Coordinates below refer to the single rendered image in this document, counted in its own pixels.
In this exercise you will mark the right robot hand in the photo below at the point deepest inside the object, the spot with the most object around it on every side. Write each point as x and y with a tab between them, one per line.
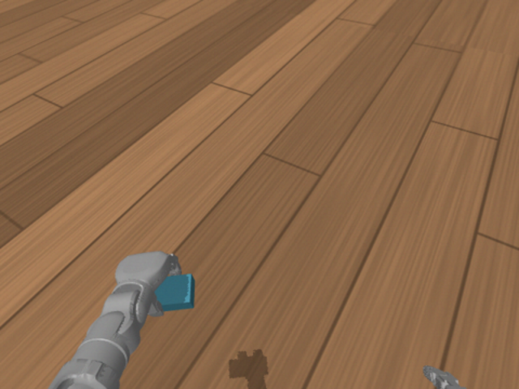
440	379

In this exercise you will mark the small box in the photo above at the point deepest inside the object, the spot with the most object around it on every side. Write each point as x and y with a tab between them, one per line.
176	292

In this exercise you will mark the left robot arm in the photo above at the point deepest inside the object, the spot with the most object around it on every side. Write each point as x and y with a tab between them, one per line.
104	353

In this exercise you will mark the left robot hand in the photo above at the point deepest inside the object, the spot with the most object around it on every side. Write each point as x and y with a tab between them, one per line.
152	268

